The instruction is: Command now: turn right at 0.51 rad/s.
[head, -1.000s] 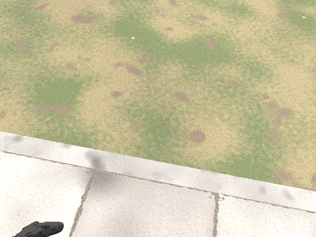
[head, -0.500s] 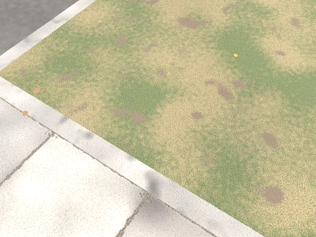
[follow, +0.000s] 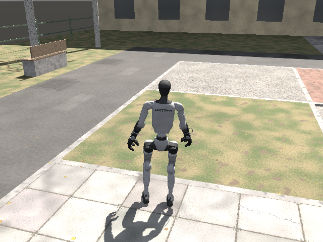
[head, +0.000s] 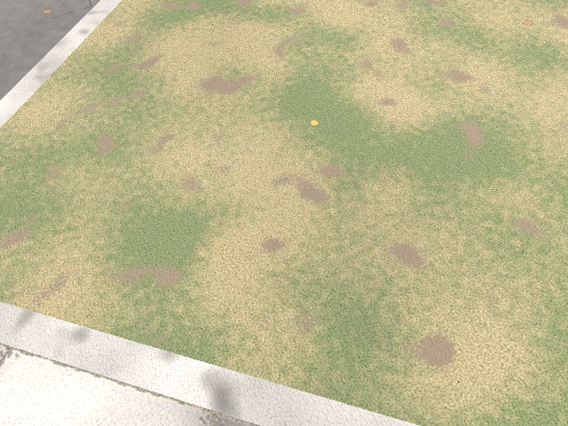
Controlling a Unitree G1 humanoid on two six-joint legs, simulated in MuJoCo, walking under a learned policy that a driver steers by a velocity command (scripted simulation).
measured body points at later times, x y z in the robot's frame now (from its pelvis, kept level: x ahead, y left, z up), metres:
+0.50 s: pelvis +0.02 +0.02 +0.01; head +0.06 +0.02 +0.46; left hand +0.26 +0.26 -0.09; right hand +0.09 -0.30 -0.08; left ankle +0.07 +0.14 -0.73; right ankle +0.00 -0.09 -0.71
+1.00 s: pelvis +0.02 -0.02 +0.01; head +0.03 -0.04 +0.46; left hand +0.28 +0.14 -0.08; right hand -0.01 -0.32 -0.12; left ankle +0.08 +0.12 -0.73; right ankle -0.03 -0.11 -0.73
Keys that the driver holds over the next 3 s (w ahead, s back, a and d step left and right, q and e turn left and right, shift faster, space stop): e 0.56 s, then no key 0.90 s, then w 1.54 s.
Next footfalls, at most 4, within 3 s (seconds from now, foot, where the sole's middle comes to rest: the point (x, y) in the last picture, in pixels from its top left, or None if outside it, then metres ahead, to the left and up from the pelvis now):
0.46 left None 0.11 0.10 -0.76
0.84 right None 0.00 -0.12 -0.76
2.22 right None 0.41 -0.27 -0.76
2.72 left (390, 303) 0.78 -0.17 -0.76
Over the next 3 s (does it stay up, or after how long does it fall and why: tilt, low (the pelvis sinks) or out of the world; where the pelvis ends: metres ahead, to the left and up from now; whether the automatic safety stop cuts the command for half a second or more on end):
stays up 0.72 -0.23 0.02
